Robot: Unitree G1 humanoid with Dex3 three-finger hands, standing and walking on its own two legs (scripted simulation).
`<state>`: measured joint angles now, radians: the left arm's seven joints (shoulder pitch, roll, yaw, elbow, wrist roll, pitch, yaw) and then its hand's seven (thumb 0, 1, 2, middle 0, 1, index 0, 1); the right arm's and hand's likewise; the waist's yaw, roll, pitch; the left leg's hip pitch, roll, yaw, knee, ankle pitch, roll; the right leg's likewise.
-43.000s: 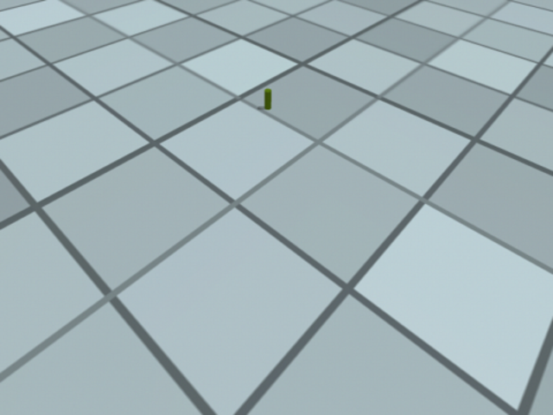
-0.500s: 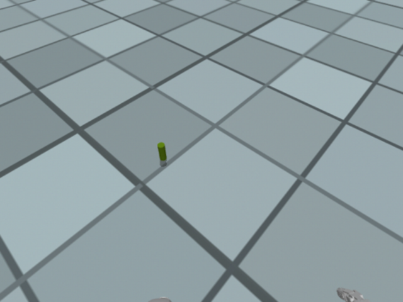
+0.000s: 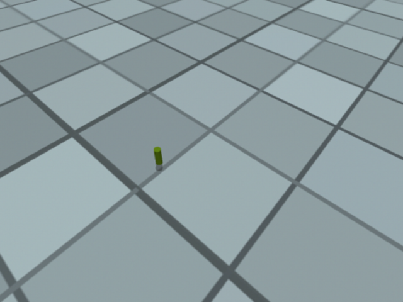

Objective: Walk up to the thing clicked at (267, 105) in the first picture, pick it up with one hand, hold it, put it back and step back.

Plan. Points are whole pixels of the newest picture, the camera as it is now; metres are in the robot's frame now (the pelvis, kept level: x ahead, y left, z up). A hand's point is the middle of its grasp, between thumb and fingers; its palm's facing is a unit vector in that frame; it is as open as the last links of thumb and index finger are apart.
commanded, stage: step back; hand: left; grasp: from above
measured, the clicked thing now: (158, 156) +1.05 +0.22 -0.70
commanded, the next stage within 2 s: stand in 0.40 s
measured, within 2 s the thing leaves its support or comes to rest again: neither
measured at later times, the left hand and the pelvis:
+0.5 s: hand out of the picture +0.15 +0.26 -0.15, palm faces +0.03 -0.94 -0.33, open 7.4 cm; pelvis +0.05 +0.01 +0.01, yaw +1 degrees
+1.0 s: hand out of the picture +0.11 +0.26 -0.14, palm faces -0.01 -0.94 -0.34, open 7.4 cm; pelvis +0.04 +0.00 +0.02, yaw +1 degrees
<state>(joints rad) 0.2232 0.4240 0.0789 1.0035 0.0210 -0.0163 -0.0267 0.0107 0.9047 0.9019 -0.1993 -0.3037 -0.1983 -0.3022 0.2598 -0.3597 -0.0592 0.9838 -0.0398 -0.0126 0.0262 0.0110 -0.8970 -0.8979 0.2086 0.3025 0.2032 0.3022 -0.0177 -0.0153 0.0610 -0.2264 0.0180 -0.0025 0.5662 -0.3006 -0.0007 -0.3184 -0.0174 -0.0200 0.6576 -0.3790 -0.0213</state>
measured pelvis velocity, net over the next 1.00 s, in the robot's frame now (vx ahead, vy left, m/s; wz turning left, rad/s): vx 0.04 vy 0.00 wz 0.01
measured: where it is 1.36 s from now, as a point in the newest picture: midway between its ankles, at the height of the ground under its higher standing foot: outside the picture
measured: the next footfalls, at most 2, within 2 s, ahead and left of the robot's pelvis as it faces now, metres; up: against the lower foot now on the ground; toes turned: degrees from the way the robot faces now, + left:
right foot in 0.02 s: +0.08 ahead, -0.12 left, +0.00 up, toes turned -2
left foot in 0.28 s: +0.10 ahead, +0.14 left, +0.00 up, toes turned +2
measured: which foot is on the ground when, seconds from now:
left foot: down 0.00-0.04, up 0.06-0.26, down 0.28-1.00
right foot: up 0.00-0.00, down 0.02-1.00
